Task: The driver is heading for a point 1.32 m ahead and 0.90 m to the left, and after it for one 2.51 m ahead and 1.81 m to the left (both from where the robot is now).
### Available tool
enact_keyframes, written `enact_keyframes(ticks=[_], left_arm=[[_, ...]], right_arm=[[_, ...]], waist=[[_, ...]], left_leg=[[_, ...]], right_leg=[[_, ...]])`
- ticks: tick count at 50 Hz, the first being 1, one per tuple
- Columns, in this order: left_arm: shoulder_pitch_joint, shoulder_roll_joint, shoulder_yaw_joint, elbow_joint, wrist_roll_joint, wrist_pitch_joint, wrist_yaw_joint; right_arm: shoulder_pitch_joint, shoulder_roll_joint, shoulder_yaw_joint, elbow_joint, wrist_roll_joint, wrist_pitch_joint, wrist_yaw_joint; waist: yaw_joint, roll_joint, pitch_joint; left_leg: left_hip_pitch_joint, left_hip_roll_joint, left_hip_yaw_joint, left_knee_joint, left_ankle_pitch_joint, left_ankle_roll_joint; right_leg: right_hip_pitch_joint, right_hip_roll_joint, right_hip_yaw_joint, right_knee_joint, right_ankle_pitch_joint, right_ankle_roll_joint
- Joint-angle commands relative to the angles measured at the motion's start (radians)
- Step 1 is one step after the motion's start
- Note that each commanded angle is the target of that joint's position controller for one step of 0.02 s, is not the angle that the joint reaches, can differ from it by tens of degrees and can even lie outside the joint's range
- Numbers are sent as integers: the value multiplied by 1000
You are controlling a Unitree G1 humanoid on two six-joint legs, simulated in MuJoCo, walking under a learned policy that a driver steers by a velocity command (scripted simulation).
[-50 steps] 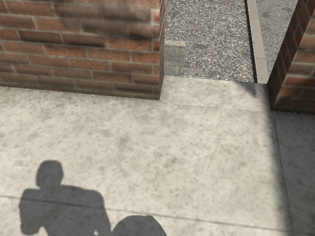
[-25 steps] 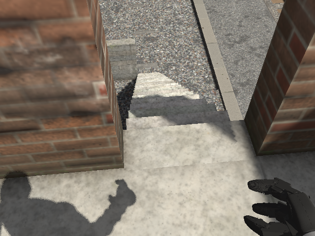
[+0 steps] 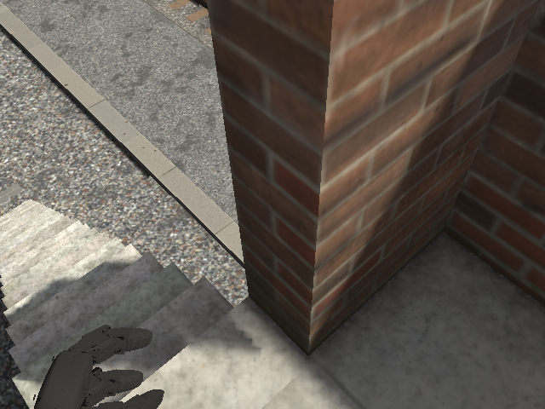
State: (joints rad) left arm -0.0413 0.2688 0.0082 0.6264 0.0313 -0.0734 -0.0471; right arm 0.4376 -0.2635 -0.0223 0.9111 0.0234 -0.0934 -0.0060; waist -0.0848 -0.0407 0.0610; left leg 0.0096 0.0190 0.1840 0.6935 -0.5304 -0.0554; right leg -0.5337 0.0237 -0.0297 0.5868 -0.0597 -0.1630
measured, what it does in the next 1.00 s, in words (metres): walks ahead, turning left: left foot, then right foot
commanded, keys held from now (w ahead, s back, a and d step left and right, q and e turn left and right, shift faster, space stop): w+q+shift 0.94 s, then w+shift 0.06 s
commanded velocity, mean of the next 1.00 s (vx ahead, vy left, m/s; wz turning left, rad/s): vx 0.03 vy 0.02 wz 0.74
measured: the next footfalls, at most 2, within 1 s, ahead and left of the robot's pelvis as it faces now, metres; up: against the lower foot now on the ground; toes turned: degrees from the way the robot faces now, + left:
left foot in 0.60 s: +0.05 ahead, +0.29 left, +0.00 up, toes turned +32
right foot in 0.92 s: +0.29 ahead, +0.08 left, +0.00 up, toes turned +49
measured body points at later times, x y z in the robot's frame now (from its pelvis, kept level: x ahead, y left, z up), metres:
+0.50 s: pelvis +0.11 +0.06 +0.04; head +0.15 +0.05 +0.48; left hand +0.13 +0.35 -0.06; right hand +0.26 -0.15 -0.11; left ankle +0.03 +0.25 -0.60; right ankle +0.14 -0.05 -0.71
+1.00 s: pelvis +0.17 +0.08 +0.00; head +0.20 +0.08 +0.45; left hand +0.07 +0.35 -0.09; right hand +0.49 -0.01 -0.10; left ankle +0.03 +0.22 -0.68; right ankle +0.26 +0.05 -0.71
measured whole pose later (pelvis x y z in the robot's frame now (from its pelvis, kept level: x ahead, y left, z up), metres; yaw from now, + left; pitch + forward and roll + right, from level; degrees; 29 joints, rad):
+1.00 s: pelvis +0.17 +0.08 +0.00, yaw +49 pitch +1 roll +2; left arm 0.22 0.24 0.02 0.61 0.04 0.06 0.01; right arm 0.19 -0.32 -0.12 0.62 -0.02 0.10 -0.05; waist -0.01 0.02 0.04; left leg -0.48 -0.04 -0.23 0.97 -0.51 -0.07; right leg -0.46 0.00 -0.04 0.76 -0.32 -0.05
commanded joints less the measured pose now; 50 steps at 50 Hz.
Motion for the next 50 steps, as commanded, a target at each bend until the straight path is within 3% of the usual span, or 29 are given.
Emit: enact_keyframes(ticks=[1,2,4,8,12,13,17,18,19,20,23,26,27,28,29,30,31,32,33,35,36,38,40,41,45,46,47,48,50], left_arm=[[383,207,54,33,40,-5,46],[300,210,62,28,-1,0,44],[163,133,42,29,-51,19,52],[56,103,34,54,0,38,87],[96,161,45,83,19,56,124],[189,74,21,101,-11,39,117],[221,105,38,112,3,52,104],[244,81,26,80,94,-18,81],[274,105,52,116,64,-39,83],[251,105,58,133,65,-59,84],[150,138,81,84,46,-99,100],[301,194,125,92,59,-74,121],[279,195,135,58,56,-43,120],[215,200,140,56,37,-8,133],[329,108,95,171,-215,101,73],[411,69,71,204,-243,135,60],[369,90,72,209,-183,167,92],[228,46,64,113,-139,183,131],[201,41,57,84,-115,182,169],[100,75,65,-11,-94,169,174],[101,85,73,-33,-83,185,155],[203,115,97,-57,-77,202,113],[219,115,98,-59,-34,205,84],[235,33,43,-72,40,179,74],[307,44,50,-73,-3,136,61],[394,36,51,-47,-3,115,52],[427,121,61,-44,25,98,62],[314,259,88,-78,6,105,45],[163,131,52,-139,9,104,60]], right_arm=[[43,-164,-16,-79,28,-52,15],[-32,-204,-37,-98,51,-38,18],[-75,-170,-44,-85,34,22,-7],[-32,-113,-62,-136,10,98,-50],[-134,-119,-71,-225,-17,139,-59],[-94,-67,-49,-183,-111,179,-33],[-182,-103,-57,-245,-69,216,23],[-111,-70,-11,-197,-67,184,84],[-109,-88,-19,-183,-64,156,85],[-107,-104,-18,-184,-75,133,76],[-127,-145,-47,-168,-72,90,70],[-170,-74,-27,-165,-67,94,119],[-190,-86,-33,-179,-55,59,129],[-211,-129,-52,-180,-30,23,150],[-98,-65,-72,-156,160,67,66],[-40,-141,-85,-165,101,68,29],[47,-245,-119,-183,28,80,11],[205,-400,-159,-139,-41,111,24],[239,-436,-151,-143,-57,123,50],[102,-314,-125,-189,-4,172,56],[11,-211,-92,-224,-2,199,32],[-192,-176,-70,-296,-19,180,-5],[-218,-170,-68,-326,-3,142,-16],[-231,-216,-96,-324,-82,133,-56],[-297,-233,-125,-370,-61,153,-55],[-325,-222,-128,-382,-52,165,-51],[-241,-123,-109,-381,-47,175,-38],[-186,-83,-102,-424,-29,193,-46],[-152,-134,-128,-348,-41,188,-42]], waist=[[205,-164,-600],[172,-97,-488],[93,93,-371],[12,-46,-216],[46,20,-192],[60,50,-158],[80,-83,-116],[111,-63,2],[113,-53,-26],[99,-11,-71],[76,-32,-113],[132,-29,-136],[127,-75,-164],[100,-126,-185],[112,-286,-110],[84,-226,-123],[15,-168,-143],[-71,130,-125],[-85,225,-248],[-59,319,-243],[-16,259,-172],[124,344,-141],[143,335,-123],[130,287,-76],[135,324,-118],[178,254,-123],[157,-71,-91],[73,-491,-73],[12,-203,-19]], left_leg=[[-592,-73,-389,770,-276,-43],[-664,-36,-342,743,-226,-46],[-609,63,-280,618,-68,-57],[-491,41,-189,634,110,-103],[-586,107,-239,512,287,-78],[-597,78,-180,489,312,-32],[-620,90,-158,363,351,15],[-717,167,-352,427,299,-49],[-816,172,-414,546,254,-70],[-829,163,-431,621,227,-88],[-698,116,-300,577,247,-113],[-606,129,-180,241,262,-104],[-481,96,-85,136,188,-66],[-396,47,-43,17,134,-48],[-544,-11,-5,-160,499,-53],[-420,-53,10,-318,704,-41],[-140,37,-192,-294,915,4],[169,256,-487,-127,1684,103],[210,319,-489,-26,1837,147],[40,219,-435,-74,1322,116],[-68,202,-460,-98,1098,121],[-338,188,-495,-199,601,165],[-408,210,-598,-244,490,177],[-461,235,-591,-241,545,224],[-501,125,-642,-212,347,123],[-555,68,-621,-136,196,91],[-620,-89,-475,127,-2,44],[-698,-189,-283,311,-133,7],[-622,-98,-293,536,4,6]], right_leg=[[937,-514,412,36,1700,-300],[838,-459,354,-29,1389,-269],[613,-362,230,-126,851,-162],[254,-287,-12,-261,629,-128],[304,-383,11,-279,413,-128],[345,-388,-13,-260,488,-116],[403,-394,-82,-239,301,-51],[346,-621,117,-453,206,-213],[481,-671,157,-468,46,-236],[512,-633,84,-470,-57,-201],[457,-421,-190,-432,-39,-100],[593,-373,-299,-387,145,-67],[558,-319,-363,-361,101,-35],[543,-271,-383,-279,112,4],[703,-145,-420,-5,214,66],[632,-145,-473,142,281,139],[317,-167,-422,325,105,202],[-196,-73,-337,679,-669,235],[-321,-74,-103,877,-721,238],[-324,-96,25,844,-550,170],[-315,-92,62,796,-463,168],[-115,-95,121,677,-268,148],[-30,-42,151,518,-297,127],[-30,-46,61,515,-347,160],[236,-8,67,165,-331,123],[356,2,50,15,-239,112],[346,-181,274,-259,-457,88],[239,-363,606,-456,-563,49],[112,-310,496,-416,-517,8]])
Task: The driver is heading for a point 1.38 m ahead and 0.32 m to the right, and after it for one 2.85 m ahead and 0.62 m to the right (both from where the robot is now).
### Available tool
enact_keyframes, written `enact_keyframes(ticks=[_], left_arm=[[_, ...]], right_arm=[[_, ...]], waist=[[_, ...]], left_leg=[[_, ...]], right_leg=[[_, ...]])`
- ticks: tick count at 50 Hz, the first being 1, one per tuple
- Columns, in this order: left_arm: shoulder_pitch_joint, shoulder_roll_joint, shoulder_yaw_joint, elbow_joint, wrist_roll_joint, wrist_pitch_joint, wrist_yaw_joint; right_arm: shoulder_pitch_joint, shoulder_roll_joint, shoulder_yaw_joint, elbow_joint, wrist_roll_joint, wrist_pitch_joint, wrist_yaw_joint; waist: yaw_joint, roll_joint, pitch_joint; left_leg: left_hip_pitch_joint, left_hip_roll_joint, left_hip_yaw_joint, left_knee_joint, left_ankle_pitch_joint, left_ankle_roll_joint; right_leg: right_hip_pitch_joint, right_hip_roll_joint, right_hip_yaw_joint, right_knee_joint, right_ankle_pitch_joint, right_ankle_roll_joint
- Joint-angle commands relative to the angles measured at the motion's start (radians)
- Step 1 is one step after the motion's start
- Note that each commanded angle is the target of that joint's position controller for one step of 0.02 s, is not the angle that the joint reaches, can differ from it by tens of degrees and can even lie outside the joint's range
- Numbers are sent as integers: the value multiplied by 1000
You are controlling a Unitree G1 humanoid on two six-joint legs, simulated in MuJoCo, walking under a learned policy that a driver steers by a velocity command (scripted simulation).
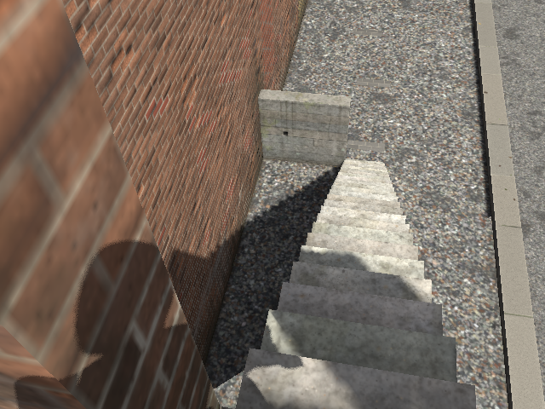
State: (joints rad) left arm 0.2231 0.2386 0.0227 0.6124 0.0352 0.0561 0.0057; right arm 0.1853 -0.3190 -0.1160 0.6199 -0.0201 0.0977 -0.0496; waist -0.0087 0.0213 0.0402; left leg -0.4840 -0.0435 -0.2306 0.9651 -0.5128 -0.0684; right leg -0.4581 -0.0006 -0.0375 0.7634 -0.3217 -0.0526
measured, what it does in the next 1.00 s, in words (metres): steps on the spot, turning right: left foot, then left foot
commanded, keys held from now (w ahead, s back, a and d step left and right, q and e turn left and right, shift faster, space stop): w+shift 0.40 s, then w+e+shift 0.60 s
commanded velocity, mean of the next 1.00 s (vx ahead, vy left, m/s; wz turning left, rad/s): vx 0.02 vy -0.04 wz -0.20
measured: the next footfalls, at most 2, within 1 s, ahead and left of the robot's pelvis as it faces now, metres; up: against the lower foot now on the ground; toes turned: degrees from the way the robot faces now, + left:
left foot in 0.28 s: +0.01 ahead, +0.09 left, +0.00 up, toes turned +6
left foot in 0.94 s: +0.14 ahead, +0.08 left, +0.00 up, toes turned -21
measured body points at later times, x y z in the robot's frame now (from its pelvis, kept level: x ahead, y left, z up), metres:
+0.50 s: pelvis +0.04 -0.06 +0.01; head +0.04 -0.06 +0.46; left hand +0.17 +0.18 -0.08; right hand +0.22 -0.26 -0.09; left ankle -0.03 +0.09 -0.71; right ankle +0.05 -0.09 -0.71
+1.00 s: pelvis +0.01 +0.00 +0.02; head +0.04 +0.01 +0.46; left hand +0.20 +0.24 -0.10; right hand +0.07 -0.32 -0.07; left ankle +0.11 +0.09 -0.71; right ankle +0.03 -0.09 -0.69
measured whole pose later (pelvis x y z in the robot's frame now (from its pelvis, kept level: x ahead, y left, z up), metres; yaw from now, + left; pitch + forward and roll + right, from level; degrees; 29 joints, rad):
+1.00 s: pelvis +0.01 +0.00 +0.02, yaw -18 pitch -2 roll +0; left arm 0.23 0.30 0.12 0.62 -0.02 0.14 0.02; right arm 0.16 -0.27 -0.09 0.72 0.04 0.02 -0.04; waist 0.05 -0.06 0.08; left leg -0.34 -0.03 -0.06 0.58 -0.20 0.00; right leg -0.41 0.19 0.15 0.81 -0.37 -0.06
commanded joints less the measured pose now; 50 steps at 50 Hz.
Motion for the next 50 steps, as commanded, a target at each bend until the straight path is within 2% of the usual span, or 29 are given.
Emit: enact_keyframes(ticks=[1,2,3,7,9,12,14,15,16,17,18,20,21,23,26,29,31,32,34,35,36,39,43,45,46,47,48,49,50], left_arm=[[-120,121,26,-125,14,-27,20],[-94,40,6,-51,-84,-56,16],[-189,19,-21,-89,-74,-80,22],[-36,85,30,-40,-21,-107,65],[40,90,34,-14,-24,-123,44],[-72,54,9,-21,-76,-128,-5],[-102,10,-21,3,-66,-120,-46],[-48,-26,-34,29,-61,-124,-65],[88,88,21,17,-19,-119,-22],[53,128,42,18,-28,-138,-23],[-6,118,38,5,-25,-142,-29],[-101,41,14,-8,-44,-133,-44],[-133,-42,-22,-2,-61,-131,-75],[-95,47,13,1,-33,-127,-82],[-37,152,62,13,-16,-120,-40],[93,155,83,50,-32,-136,-1],[111,141,88,65,-20,-156,3],[45,143,80,54,-26,-87,11],[51,158,91,30,-36,-24,17],[58,202,118,16,-35,28,-23],[50,211,119,9,-42,38,-31],[15,171,108,-14,-52,25,-29],[-19,184,118,-40,-43,20,-26],[-19,154,106,-61,-37,40,16],[-71,165,106,-89,-39,50,28],[-111,162,114,-106,-50,55,26],[-37,117,102,-119,-52,63,24],[15,146,119,-121,-66,57,17],[19,205,139,-116,-64,58,7]], right_arm=[[90,-80,-37,-36,7,-8,10],[56,2,31,-26,-27,-135,25],[24,4,44,-10,-64,-168,44],[-99,71,101,-30,-16,-149,131],[-77,51,97,2,-17,-127,149],[-43,85,99,30,-30,-123,165],[-42,96,106,43,15,-139,177],[-30,83,110,35,34,-154,169],[57,-59,61,68,16,-122,81],[-153,-32,79,-3,-11,-155,122],[-153,58,97,-3,-10,-156,126],[-78,112,115,31,2,-157,129],[-51,128,122,61,11,-155,146],[-35,22,79,66,-4,-159,120],[-51,-4,58,49,-16,-176,60],[-123,-3,49,20,-28,-186,26],[-94,-12,43,29,-53,-187,11],[-126,-7,22,-1,51,-129,3],[-94,22,37,-9,41,-92,-3],[-45,-8,27,40,170,-71,-14],[-33,-22,21,34,159,-54,-22],[-72,-44,11,7,76,-37,-40],[-75,-83,-2,12,59,-73,-22],[19,-91,-10,26,91,-100,-29],[67,-85,-9,41,100,-116,-25],[73,-92,-15,65,70,-108,-11],[27,-189,-34,62,55,-100,2],[-121,-153,-19,24,39,-88,24],[-203,-55,15,-16,36,-77,32]], waist=[[-62,-179,-9],[-112,-235,-76],[-142,-112,-145],[23,-82,-186],[50,-59,-208],[-6,-67,-192],[-49,-53,-217],[-44,-59,-250],[53,-14,-172],[77,20,-248],[43,-4,-252],[6,-34,-175],[-24,-4,-143],[-9,-54,-147],[16,-68,-160],[82,-83,-134],[63,-29,-124],[27,36,-15],[35,-2,-96],[68,16,-144],[40,-42,-146],[34,-89,-103],[47,-144,-108],[17,-203,-100],[-26,-164,-101],[-42,-79,-125],[20,218,-92],[74,403,-71],[81,303,-33]], left_leg=[[-101,-21,146,321,30,15],[-236,-25,151,568,137,45],[-222,10,129,551,142,39],[-157,65,226,8,34,-1],[-70,95,178,-210,20,-17],[113,120,195,-446,108,-7],[309,146,179,-516,435,31],[343,186,135,-462,516,61],[269,194,99,-475,678,65],[150,168,126,-379,453,145],[81,159,135,-371,310,115],[103,178,114,-389,214,65],[178,193,107,-424,184,32],[170,155,155,-373,148,40],[57,131,186,-311,173,64],[-107,108,145,-69,-72,61],[-154,108,100,131,-144,36],[-264,92,211,75,-46,3],[-173,89,220,95,21,-31],[-158,68,188,43,102,-42],[-119,52,177,28,118,-42],[-52,36,138,-111,167,-27],[52,1,113,-260,211,-18],[184,3,98,-340,245,-23],[252,24,92,-438,274,-9],[349,99,60,-533,329,46],[369,293,-189,-658,196,176],[261,393,-309,-728,129,282],[155,376,-229,-727,124,299]], right_leg=[[40,-237,373,-545,-137,-125],[45,-186,418,-528,-196,-194],[88,-233,391,-558,-168,-202],[359,-151,189,-577,-5,-193],[447,-200,243,-536,42,-174],[324,-200,252,-466,61,-143],[196,-205,251,-423,279,-51],[209,-217,249,-400,373,12],[300,-123,42,-357,636,-1],[376,-129,111,-284,560,6],[417,-164,134,-287,527,-27],[296,-176,173,-357,259,-51],[200,-147,177,-367,137,-15],[197,-158,236,-402,179,-18],[329,-238,420,-434,319,-146],[413,-294,510,-485,347,-297],[374,-269,493,-524,336,-319],[439,-195,352,-415,663,-265],[379,-126,296,-359,759,-218],[418,-103,295,-353,792,-214],[361,-99,319,-366,668,-205],[255,-99,418,-425,297,-232],[248,-94,527,-417,157,-223],[177,-43,570,-379,66,-167],[135,-32,575,-341,-2,-138],[62,41,517,-252,-60,-78],[-83,159,326,-38,-205,-28],[-75,147,178,270,-189,13],[-58,94,147,403,-135,36]])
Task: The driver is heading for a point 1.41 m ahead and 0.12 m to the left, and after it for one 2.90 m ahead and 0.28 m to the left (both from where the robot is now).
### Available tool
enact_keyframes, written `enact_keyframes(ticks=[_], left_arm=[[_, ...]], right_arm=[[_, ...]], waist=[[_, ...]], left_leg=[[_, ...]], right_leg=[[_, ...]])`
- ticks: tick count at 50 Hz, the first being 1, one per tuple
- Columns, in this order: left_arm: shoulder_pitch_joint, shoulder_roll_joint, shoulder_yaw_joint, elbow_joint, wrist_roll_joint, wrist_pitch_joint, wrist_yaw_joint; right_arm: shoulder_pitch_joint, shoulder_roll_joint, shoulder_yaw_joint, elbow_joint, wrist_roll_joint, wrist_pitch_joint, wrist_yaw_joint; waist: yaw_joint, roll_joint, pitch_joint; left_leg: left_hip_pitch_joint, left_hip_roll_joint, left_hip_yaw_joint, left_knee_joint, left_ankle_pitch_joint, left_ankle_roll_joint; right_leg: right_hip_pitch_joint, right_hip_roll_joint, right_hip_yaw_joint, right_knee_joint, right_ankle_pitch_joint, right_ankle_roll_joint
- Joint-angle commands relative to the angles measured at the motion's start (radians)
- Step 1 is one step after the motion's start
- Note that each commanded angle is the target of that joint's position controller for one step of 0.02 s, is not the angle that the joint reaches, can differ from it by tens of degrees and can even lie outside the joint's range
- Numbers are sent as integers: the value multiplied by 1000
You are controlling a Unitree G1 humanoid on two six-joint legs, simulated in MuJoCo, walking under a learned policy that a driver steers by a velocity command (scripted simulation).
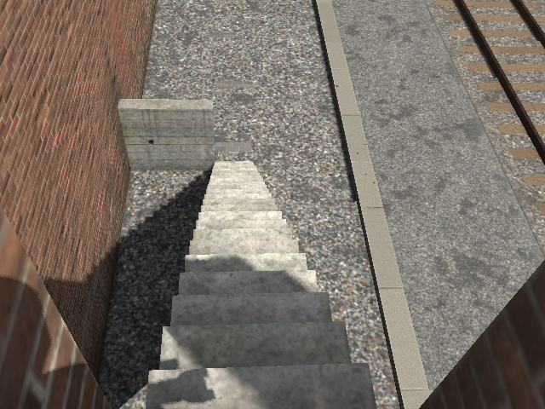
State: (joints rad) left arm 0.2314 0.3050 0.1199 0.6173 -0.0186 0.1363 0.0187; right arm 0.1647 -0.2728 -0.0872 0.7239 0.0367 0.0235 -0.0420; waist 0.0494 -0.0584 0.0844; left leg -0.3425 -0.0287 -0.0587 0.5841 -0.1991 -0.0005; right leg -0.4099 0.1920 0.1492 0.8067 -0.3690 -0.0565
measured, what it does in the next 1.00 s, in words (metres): steps to the right, turning left: right foot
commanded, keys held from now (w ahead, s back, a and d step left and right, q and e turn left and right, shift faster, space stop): w+e+shift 0.12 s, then w+shift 0.18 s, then w+q+shift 0.70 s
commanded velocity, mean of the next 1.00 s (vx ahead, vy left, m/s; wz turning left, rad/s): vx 0.04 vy -0.11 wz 0.15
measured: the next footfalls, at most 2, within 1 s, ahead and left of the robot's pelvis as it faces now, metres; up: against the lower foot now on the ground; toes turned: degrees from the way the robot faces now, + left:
right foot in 0.38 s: -0.10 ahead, -0.21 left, +0.00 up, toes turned -8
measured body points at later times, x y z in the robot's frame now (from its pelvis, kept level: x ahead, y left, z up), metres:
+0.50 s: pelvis -0.09 -0.11 +0.01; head -0.08 -0.13 +0.46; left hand +0.05 +0.13 -0.10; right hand +0.00 -0.41 -0.09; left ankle -0.01 +0.04 -0.65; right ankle -0.14 -0.21 -0.73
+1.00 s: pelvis -0.11 -0.18 +0.03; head -0.08 -0.20 +0.48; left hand -0.06 +0.17 -0.03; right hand +0.02 -0.44 -0.10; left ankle -0.15 -0.05 -0.69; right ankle -0.14 -0.22 -0.71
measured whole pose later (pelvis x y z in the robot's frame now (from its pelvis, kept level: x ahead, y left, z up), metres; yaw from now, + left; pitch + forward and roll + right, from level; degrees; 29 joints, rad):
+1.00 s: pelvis -0.11 -0.18 +0.03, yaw +15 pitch +3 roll +1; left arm 0.22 0.34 0.13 0.65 -0.11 -0.02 0.09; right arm 0.31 -0.33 -0.06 0.75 0.05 0.07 0.09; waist -0.02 0.04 0.00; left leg -0.37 0.06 0.08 0.68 -0.26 0.00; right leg -0.14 -0.03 -0.40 0.35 -0.17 0.05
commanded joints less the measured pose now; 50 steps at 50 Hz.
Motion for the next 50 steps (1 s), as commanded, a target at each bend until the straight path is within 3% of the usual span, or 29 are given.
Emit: enact_keyframes(ticks=[1,2,3,4,5,6,8,9,10,12,13,14,15,17,18,19,20,21,22,24,25,30,36,42,45,47,48,49,50], left_arm=[[187,133,48,-42,47,-39,28],[19,118,48,-97,14,-33,-1],[0,105,49,-109,-1,-37,-16],[5,86,37,-88,-7,-38,-29],[100,72,16,-55,27,-35,-28],[131,-44,-67,22,81,-53,-96],[79,60,-34,15,76,-69,-108],[50,138,23,-54,-62,-15,-88],[2,66,-13,-62,-59,-5,-90],[-2,-6,-49,-85,-40,-1,-112],[118,-38,-92,7,101,2,-125],[193,43,-56,35,120,-22,-126],[202,51,-52,42,114,-46,-127],[201,59,-39,59,91,-69,-129],[214,54,-26,59,63,-80,-126],[294,59,-10,105,34,-88,-124],[325,110,22,105,9,-99,-119],[242,234,40,83,70,-128,-96],[163,186,33,49,105,-151,-66],[-69,58,-20,-1,41,-170,-50],[-141,25,-47,-22,23,-168,-42],[-72,80,-52,-33,57,-163,14],[166,155,-9,53,50,-156,38],[-24,152,-1,-27,109,-253,77],[-68,199,13,-66,107,-292,87],[-162,257,36,-132,72,-297,101],[-176,289,71,-36,-175,-145,69],[-172,277,82,-56,-206,-88,72],[-110,241,78,-24,-230,-81,73]], right_arm=[[-163,17,42,-88,-45,40,54],[-173,-88,-2,-126,-22,35,13],[-185,-146,-9,-124,18,32,0],[-155,-178,-24,-123,19,27,-13],[-137,-139,-2,-160,-92,7,-39],[-17,-30,17,-147,-36,-134,-32],[48,-66,10,-83,-31,-226,-32],[69,-310,-99,-47,30,-120,-39],[117,-293,-102,-36,12,-68,-41],[111,-286,-100,-34,-22,-7,-39],[32,-36,-6,-74,-66,-142,-15],[-80,-54,-3,-123,-47,-196,-29],[-136,-125,-26,-135,-46,-218,-42],[-121,-221,-63,-126,-48,-198,-60],[-126,-217,-60,-131,-58,-168,-59],[-98,-151,-34,-138,-96,-136,-52],[41,8,26,-136,-130,-127,-35],[-21,54,42,-226,-125,-146,-1],[-93,-24,27,-202,-84,-156,23],[-2,-115,-19,-146,-78,-153,35],[23,-91,-14,-124,-94,-158,34],[-12,-57,25,-89,-53,-165,68],[-36,-14,76,-100,-71,-83,103],[122,-115,28,-46,-76,-36,119],[245,-140,-2,-13,-54,-17,124],[384,-155,-22,15,-64,-10,127],[290,-132,-18,-5,90,66,130],[362,-119,1,14,43,80,137],[267,-72,16,0,39,77,127]], waist=[[44,426,-23],[-15,262,-65],[19,198,-48],[10,125,-61],[3,96,-69],[-119,118,14],[-92,110,-121],[-26,-11,-163],[-74,-39,-186],[-72,143,-170],[-124,336,-136],[-45,313,-158],[-21,257,-160],[-44,217,-130],[-28,177,-135],[-16,75,-150],[-48,-27,-248],[-65,-291,-139],[3,-172,-34],[-131,-123,-56],[-163,-78,-71],[-66,27,-125],[13,25,-214],[-85,2,-228],[-112,-26,-200],[-128,-99,-176],[-211,-258,-152],[-245,-172,-142],[-208,23,-176]], left_leg=[[-173,194,-123,-237,-95,235],[-72,251,-185,-325,-216,213],[-36,300,-204,-304,-235,208],[14,276,-153,-290,-199,189],[12,290,-145,-349,-160,180],[39,330,-300,-388,-183,299],[262,379,-279,-406,-210,305],[403,408,-200,-231,19,225],[372,370,-125,-185,102,217],[249,369,-66,-188,116,205],[85,390,-154,-421,-149,238],[3,386,-170,-429,-212,183],[-56,348,-82,-436,-226,136],[-92,343,-51,-415,-238,84],[-113,354,-66,-373,-269,102],[-175,320,-57,-255,-346,125],[-314,209,70,-20,-418,108],[-600,-62,202,243,-450,24],[-483,7,48,404,-371,72],[-380,1,97,751,-254,79],[-348,-11,82,842,-201,69],[-477,26,56,675,-17,-30],[-477,89,136,257,-126,-28],[-279,97,35,357,-148,-35],[-158,54,-5,391,-142,-84],[-61,20,60,292,-184,-98],[-20,13,364,83,-45,-12],[101,-20,389,-43,-30,29],[110,-4,306,-90,15,75]], right_leg=[[58,-91,-112,411,-166,19],[-71,-90,-131,559,-12,37],[-137,-169,-143,586,5,63],[-159,-205,-160,545,23,85],[-102,-146,-155,488,-51,111],[-308,-214,1,695,146,179],[-389,-222,63,738,117,238],[-374,-244,-20,588,100,180],[-327,-227,-38,472,21,168],[-197,-219,-77,327,-90,157],[-200,-294,-21,378,34,197],[-22,-281,-11,299,44,195],[55,-258,-53,187,-3,170],[170,-225,-90,-92,-88,109],[255,-212,-91,-282,-48,57],[369,-184,-79,-457,153,-34],[534,-240,-23,-345,372,-224],[407,-511,393,-463,456,-485],[177,-477,321,-588,181,-384],[3,-411,122,-583,-3,-250],[-32,-403,65,-576,1,-212],[304,-452,-13,-540,240,-233],[628,-550,-87,-477,1039,-236],[458,-520,-247,-573,1064,10],[377,-476,-373,-576,1102,197],[347,-424,-483,-593,1322,347],[420,-278,-568,-434,1631,432],[359,-290,-581,-242,1651,406],[354,-351,-495,-45,1222,243]])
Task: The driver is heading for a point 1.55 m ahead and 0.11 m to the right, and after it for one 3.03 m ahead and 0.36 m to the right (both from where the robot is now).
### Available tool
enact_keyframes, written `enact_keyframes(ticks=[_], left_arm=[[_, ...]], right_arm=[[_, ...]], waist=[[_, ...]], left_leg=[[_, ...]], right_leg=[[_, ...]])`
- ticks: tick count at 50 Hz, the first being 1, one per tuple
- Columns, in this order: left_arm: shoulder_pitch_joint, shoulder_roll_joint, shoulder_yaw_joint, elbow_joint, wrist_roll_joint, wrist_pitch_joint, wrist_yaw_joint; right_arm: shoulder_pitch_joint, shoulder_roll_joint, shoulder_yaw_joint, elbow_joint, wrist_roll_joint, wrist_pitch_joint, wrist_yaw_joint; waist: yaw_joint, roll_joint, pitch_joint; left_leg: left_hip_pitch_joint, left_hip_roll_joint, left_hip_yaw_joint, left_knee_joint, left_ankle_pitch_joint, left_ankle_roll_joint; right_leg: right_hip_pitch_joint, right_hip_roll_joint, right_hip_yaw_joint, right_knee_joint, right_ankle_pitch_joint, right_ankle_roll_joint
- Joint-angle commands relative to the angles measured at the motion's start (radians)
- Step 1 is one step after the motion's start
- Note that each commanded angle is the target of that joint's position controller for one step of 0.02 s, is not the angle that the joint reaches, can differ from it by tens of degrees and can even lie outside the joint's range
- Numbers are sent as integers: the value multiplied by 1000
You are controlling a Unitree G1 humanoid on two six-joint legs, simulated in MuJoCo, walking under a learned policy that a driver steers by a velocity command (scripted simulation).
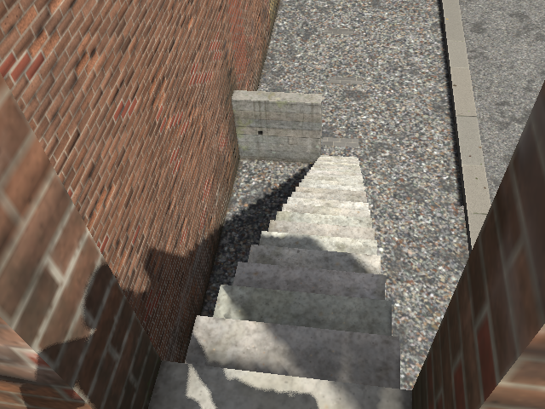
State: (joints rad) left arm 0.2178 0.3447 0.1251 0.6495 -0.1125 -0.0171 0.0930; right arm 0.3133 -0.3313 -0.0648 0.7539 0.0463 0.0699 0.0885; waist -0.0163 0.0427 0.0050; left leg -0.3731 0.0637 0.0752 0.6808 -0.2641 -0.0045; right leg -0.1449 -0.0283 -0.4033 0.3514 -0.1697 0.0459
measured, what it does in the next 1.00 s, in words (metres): steps to the left: left foot, then right foot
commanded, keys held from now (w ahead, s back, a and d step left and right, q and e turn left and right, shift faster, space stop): w+q+shift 0.16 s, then w+shift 0.08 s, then w+e+shift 0.76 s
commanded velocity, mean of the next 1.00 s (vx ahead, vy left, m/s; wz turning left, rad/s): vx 0.10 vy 0.27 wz -0.16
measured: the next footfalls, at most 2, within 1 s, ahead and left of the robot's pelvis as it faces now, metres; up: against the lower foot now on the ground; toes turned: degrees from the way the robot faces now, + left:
left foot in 0.04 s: +0.02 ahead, +0.13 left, +0.00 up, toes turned +8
right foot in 0.20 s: -0.01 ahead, -0.13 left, +0.00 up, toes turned +9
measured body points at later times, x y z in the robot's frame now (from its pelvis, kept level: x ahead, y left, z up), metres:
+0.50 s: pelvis -0.03 +0.10 -0.03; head -0.01 +0.08 +0.42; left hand -0.14 +0.35 -0.14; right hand +0.25 -0.06 -0.13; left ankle -0.07 +0.30 -0.71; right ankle -0.05 -0.13 -0.76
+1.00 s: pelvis -0.01 +0.19 -0.03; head +0.02 +0.17 +0.42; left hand +0.20 +0.39 -0.13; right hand +0.07 -0.13 -0.14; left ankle -0.08 +0.31 -0.76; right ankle +0.02 +0.10 -0.74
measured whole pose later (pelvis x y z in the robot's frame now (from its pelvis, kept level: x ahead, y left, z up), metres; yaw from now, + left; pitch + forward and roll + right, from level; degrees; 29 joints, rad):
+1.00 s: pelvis -0.01 +0.19 -0.03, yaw -14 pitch +2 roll +3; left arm 0.17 0.24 0.03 0.68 -0.06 0.07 -0.08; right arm 0.13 -0.30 -0.09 0.71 0.09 0.06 -0.04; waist -0.01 -0.02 0.01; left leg -0.08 0.05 0.34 0.45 -0.38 -0.02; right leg -0.49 -0.08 -0.11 0.77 -0.22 -0.07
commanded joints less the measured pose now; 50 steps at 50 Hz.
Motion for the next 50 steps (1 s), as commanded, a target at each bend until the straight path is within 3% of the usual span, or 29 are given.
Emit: enact_keyframes(ticks=[1,2,3,4,5,6,7,9,10,11,12,13,16,18,21,23,26,27,28,29,30,31,33,35,39,45,46,47,50], left_arm=[[-47,103,30,-2,-92,60,6],[-60,65,12,5,-22,41,5],[2,-1,-2,21,44,29,19],[4,22,4,-24,69,18,38],[13,92,11,-40,90,6,37],[182,4,-40,-49,221,-82,-14],[289,52,-6,52,193,-116,-20],[548,49,10,222,161,-150,-60],[514,52,4,202,183,-156,-66],[513,81,-35,133,204,-160,-59],[365,18,-74,96,232,-150,-76],[199,31,-67,101,203,-141,-99],[-83,15,-76,66,200,-164,-110],[7,60,-51,118,198,-185,-86],[131,94,-34,164,159,-204,-66],[68,164,-16,132,130,-173,-67],[66,148,-21,93,156,-101,-79],[139,86,-40,112,169,-102,-85],[279,-132,-108,68,188,-126,-98],[153,-146,-123,-4,165,-168,-121],[18,-96,-104,7,162,-182,-114],[17,-71,-87,42,148,-172,-109],[65,-38,-75,66,146,-153,-104],[88,-54,-81,64,161,-128,-128],[-3,-85,-107,25,156,-78,-181],[-26,-70,-119,21,156,2,-225],[-179,-10,-65,-32,11,55,-184],[-148,-9,-74,-39,2,72,-161],[-21,3,-44,-73,53,120,-161]], right_arm=[[-25,20,5,-96,22,31,6],[-113,1,10,-156,-5,35,20],[-126,-78,-4,-167,-11,30,16],[-42,-193,-32,-127,-19,26,17],[-21,-250,-63,-138,-6,40,22],[-106,-91,-35,-105,-113,-50,33],[-238,-75,-31,-122,-120,-79,27],[-237,-42,-9,-129,-81,-28,21],[-130,23,21,-104,-58,16,24],[79,86,58,-106,-90,63,22],[-14,34,66,-72,-79,73,21],[-102,-6,52,-77,-47,76,-2],[-88,-99,42,-142,-73,45,-23],[-97,-97,41,-160,-47,37,-30],[-191,-50,70,-185,-82,52,-36],[-214,-16,80,-155,-90,71,-47],[-181,-63,40,-96,-57,58,-60],[-88,-158,-15,-63,-30,39,-69],[54,-297,-69,-76,-23,19,-85],[153,-278,-59,-66,-86,-27,-57],[96,-201,-48,-89,-104,-82,-46],[-33,-151,-37,-87,-61,-106,-40],[-268,-70,-8,-152,-35,-97,-55],[-364,-65,-7,-200,-69,-97,-93],[-282,-125,-42,-155,-82,-109,-143],[-132,-166,-85,-118,-107,-138,-155],[-153,-98,-55,-56,50,-49,-130],[-118,-77,-51,-57,106,-17,-115],[-238,-106,-60,-96,67,32,-135]], waist=[[-89,86,-84],[-71,140,-6],[18,114,8],[44,110,-89],[-2,91,-113],[147,282,-31],[229,32,80],[251,-132,56],[186,-198,44],[90,-342,-63],[81,-199,61],[22,-125,69],[-13,-71,-32],[44,-83,-17],[119,-113,3],[117,-189,14],[111,-243,-14],[76,-153,-106],[99,127,-477],[19,416,-424],[0,209,-112],[71,166,-58],[175,132,-68],[198,70,-102],[134,-5,-49],[19,-61,-55],[-17,-28,-9],[-50,31,-52],[33,71,-86]], left_leg=[[115,-37,26,-239,189,146],[45,5,-91,-425,336,203],[40,30,-174,-317,684,243],[210,106,-240,-213,991,315],[229,126,-298,-241,673,339],[-257,223,-493,-334,308,347],[-449,129,-429,-376,86,261],[-443,-55,-267,-33,-89,151],[-564,-150,-211,294,-107,28],[-744,-155,-324,594,-275,-136],[-875,-105,-422,840,-127,-174],[-826,-83,-377,1039,-21,-167],[-447,-70,-341,1069,4,-167],[-399,-58,-295,1070,-69,-192],[-358,43,-254,575,-127,-212],[-56,19,-169,203,-206,-179],[178,-59,-107,-255,121,-28],[374,-57,-149,-359,247,93],[807,159,-258,-62,1078,379],[839,339,-527,-221,1130,504],[449,300,-440,-243,947,414],[268,274,-314,-268,765,356],[109,260,-203,-342,672,302],[92,289,-205,-416,453,267],[260,288,-96,-476,434,269],[515,371,6,-498,654,320],[603,173,155,-282,746,129],[591,159,184,-227,887,83],[375,225,188,-57,928,73]], right_leg=[[10,-172,169,523,249,-37],[-56,-133,249,617,-374,-123],[-113,-53,314,793,-457,-164],[-266,38,325,831,-469,-130],[-318,28,356,782,-469,-106],[-19,-64,550,775,-473,-98],[144,-47,441,572,-443,-57],[355,-12,347,89,7,-68],[412,-177,487,120,242,-182],[367,-643,1105,-6,539,-571],[150,-705,1282,-137,207,-589],[13,-558,1053,-135,-31,-450],[-265,-250,569,-61,55,-244],[-249,-222,519,-41,121,-217],[-128,-218,544,-32,113,-150],[-279,-216,539,-72,87,-134],[-206,-330,638,-7,246,-220],[-222,-244,582,192,284,-197],[-393,-23,391,593,-13,-129],[-775,155,332,842,-575,-85],[-789,65,371,1038,-479,-95],[-744,30,349,1121,-427,-92],[-585,1,381,1113,-346,-51],[-487,-26,418,1068,-270,-33],[-506,-60,413,677,-159,-28],[-533,-86,395,403,-129,-40],[-622,-37,246,409,46,-73],[-568,4,218,385,63,-83],[-318,-19,245,403,-83,-172]])
Keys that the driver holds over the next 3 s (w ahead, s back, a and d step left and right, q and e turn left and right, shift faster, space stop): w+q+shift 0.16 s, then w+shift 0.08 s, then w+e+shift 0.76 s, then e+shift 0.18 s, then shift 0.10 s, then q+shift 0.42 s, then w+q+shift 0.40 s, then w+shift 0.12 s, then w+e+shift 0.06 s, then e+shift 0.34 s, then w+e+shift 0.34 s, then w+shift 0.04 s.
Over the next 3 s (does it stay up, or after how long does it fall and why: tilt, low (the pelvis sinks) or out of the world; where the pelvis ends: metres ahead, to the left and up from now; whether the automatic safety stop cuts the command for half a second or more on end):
stays up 0.25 0.10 -0.02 its command is cut before an obstacle from the start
